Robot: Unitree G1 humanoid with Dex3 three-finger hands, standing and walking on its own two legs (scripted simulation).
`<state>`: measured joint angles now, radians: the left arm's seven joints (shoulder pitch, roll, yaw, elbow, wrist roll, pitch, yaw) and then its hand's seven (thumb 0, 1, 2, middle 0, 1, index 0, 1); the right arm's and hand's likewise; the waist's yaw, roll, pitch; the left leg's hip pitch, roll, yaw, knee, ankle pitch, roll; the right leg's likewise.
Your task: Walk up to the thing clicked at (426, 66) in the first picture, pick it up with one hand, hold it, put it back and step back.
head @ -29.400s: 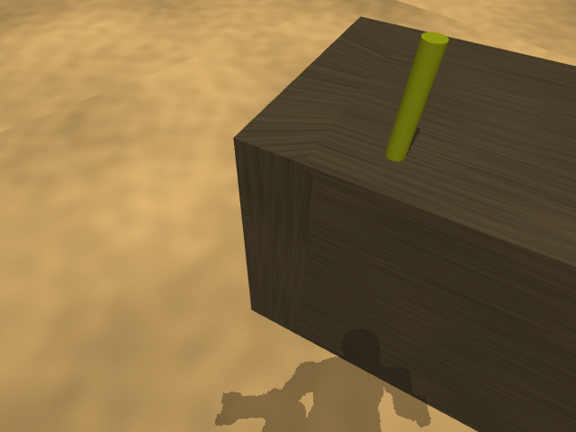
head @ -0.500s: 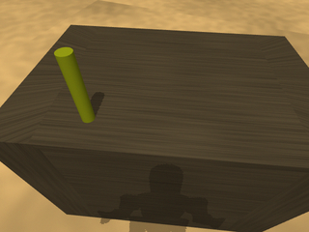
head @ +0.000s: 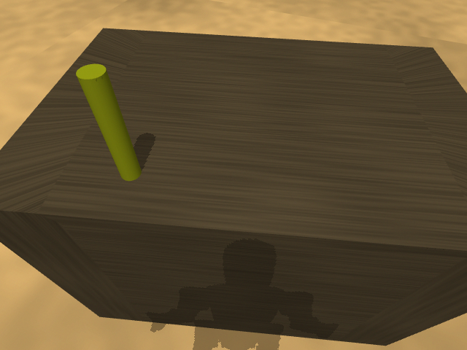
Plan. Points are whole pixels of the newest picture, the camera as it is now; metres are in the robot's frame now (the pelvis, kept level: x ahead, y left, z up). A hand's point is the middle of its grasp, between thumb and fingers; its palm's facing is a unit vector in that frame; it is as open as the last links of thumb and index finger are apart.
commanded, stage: step back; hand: left
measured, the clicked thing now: (114, 131) +0.44 +0.22 +0.13
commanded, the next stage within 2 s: none
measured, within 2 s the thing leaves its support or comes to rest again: neither
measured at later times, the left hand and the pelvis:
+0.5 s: hand out of the picture +0.06 +0.29 -0.18, palm faces -0.08 -0.93 -0.36, open 7.4 cm; pelvis -0.09 +0.03 -0.02, yaw -2 degrees
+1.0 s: hand out of the picture -0.05 +0.29 -0.15, palm faces -0.04 -0.92 -0.39, open 7.4 cm; pelvis -0.20 +0.03 -0.02, yaw -1 degrees
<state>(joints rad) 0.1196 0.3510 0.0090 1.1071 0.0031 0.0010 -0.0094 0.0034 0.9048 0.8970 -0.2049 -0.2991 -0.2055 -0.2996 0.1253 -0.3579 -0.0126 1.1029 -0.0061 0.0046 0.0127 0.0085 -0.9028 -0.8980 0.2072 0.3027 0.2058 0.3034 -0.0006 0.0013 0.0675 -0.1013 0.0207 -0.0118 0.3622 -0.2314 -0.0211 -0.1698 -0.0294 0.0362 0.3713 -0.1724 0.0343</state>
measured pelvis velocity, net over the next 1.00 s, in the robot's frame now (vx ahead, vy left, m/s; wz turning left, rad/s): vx -0.20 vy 0.03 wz -0.02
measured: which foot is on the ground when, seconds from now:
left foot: down 0.00-0.18, up 0.20-0.30, down 0.32-0.70, up 0.72-1.00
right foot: down 0.00-0.32, up 0.34-0.64, down 0.66-1.00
